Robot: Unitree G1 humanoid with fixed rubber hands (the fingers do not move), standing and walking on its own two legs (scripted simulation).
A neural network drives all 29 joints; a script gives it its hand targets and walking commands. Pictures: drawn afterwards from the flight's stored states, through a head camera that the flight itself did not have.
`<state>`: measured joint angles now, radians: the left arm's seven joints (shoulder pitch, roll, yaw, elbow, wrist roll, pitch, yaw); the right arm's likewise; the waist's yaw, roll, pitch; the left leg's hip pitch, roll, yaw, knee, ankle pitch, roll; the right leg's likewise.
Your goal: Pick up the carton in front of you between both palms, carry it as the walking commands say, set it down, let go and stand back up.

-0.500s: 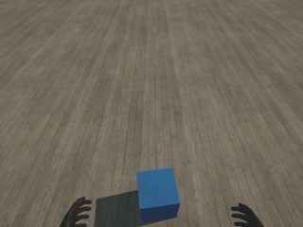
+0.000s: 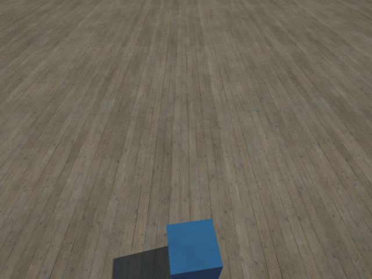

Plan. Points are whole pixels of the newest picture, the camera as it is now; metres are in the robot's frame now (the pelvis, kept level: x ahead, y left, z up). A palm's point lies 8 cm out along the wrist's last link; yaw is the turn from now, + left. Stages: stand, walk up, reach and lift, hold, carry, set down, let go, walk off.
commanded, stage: stand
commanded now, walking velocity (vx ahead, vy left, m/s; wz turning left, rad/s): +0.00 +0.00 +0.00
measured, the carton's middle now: (192, 254) +0.40 +0.00 -0.64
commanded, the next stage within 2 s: none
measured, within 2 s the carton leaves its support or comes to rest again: neither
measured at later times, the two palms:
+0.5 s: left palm out of the picture -0.03 +0.25 -0.14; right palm out of the picture -0.02 -0.24 -0.12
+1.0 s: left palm out of the picture -0.08 +0.23 -0.14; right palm out of the picture -0.08 -0.21 -0.13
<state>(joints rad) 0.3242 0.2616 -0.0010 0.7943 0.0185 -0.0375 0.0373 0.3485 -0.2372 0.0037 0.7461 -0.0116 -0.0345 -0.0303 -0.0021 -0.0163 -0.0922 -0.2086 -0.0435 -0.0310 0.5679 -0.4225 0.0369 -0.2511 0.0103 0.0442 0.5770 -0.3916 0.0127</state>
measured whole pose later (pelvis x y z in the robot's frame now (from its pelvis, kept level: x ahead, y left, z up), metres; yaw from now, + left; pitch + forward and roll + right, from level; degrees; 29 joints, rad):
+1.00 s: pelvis -0.04 +0.01 +0.01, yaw +0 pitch -1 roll +0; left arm 0.35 0.17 -0.04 1.16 0.01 0.02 0.05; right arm 0.40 -0.15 0.05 1.08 -0.01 -0.01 -0.05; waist 0.00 -0.01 0.00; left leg -0.13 -0.06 -0.02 0.48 -0.33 0.06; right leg -0.17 -0.01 0.06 0.48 -0.29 0.03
